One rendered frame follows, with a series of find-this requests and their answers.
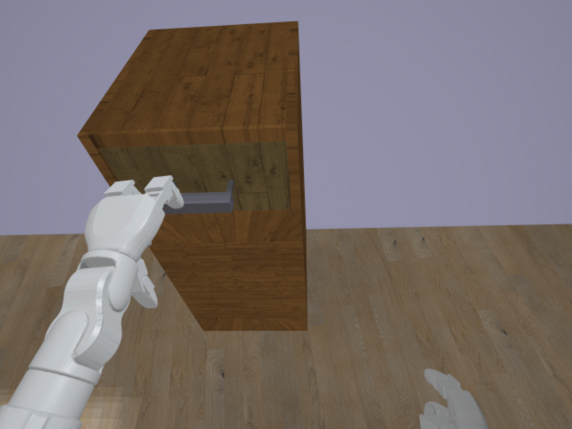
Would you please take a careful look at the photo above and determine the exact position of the cabinet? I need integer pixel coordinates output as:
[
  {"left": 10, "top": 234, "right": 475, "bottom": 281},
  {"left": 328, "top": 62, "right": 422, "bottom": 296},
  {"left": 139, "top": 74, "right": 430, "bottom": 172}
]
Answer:
[{"left": 77, "top": 21, "right": 307, "bottom": 331}]

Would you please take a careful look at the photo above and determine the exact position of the robot right hand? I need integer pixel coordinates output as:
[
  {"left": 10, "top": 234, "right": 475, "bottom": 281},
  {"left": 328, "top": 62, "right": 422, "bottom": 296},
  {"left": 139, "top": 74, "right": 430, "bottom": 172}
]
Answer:
[{"left": 419, "top": 368, "right": 488, "bottom": 429}]

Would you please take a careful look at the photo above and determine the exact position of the robot left hand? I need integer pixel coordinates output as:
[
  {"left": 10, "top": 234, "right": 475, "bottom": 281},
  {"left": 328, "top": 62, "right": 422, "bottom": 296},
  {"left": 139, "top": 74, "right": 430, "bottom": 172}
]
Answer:
[{"left": 85, "top": 175, "right": 184, "bottom": 308}]

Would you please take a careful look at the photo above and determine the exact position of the handle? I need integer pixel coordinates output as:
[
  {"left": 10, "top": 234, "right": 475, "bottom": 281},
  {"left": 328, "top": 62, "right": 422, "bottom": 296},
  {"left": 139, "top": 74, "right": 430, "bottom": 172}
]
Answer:
[{"left": 163, "top": 180, "right": 234, "bottom": 215}]

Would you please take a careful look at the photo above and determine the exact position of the left robot forearm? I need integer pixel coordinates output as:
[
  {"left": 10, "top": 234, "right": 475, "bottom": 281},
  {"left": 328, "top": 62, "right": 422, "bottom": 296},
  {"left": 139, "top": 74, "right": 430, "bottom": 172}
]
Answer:
[{"left": 0, "top": 249, "right": 139, "bottom": 429}]

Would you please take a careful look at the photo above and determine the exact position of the drawer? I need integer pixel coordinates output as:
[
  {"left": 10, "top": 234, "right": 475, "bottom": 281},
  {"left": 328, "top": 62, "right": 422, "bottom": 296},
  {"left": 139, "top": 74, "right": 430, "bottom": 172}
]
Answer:
[{"left": 100, "top": 141, "right": 290, "bottom": 211}]

